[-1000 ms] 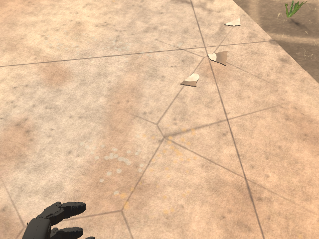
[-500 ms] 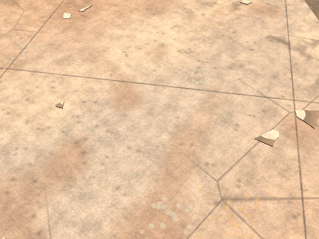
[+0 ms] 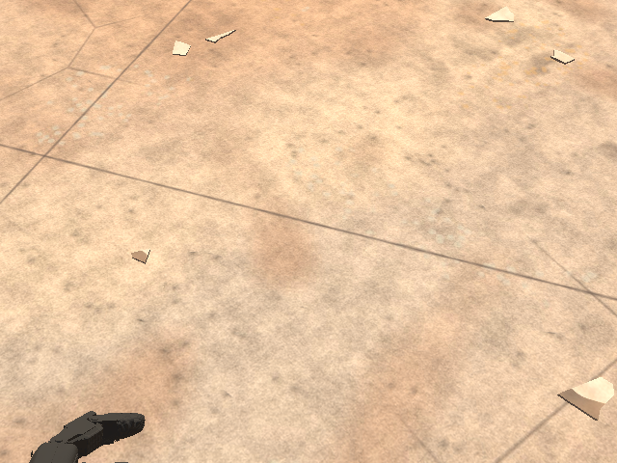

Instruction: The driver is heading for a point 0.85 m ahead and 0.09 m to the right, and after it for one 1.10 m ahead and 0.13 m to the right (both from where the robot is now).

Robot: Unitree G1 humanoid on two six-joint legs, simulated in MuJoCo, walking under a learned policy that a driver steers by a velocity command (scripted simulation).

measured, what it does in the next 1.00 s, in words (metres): walks ahead: right foot, then left foot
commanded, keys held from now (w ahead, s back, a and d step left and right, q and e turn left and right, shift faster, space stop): w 0.58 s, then w+e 0.42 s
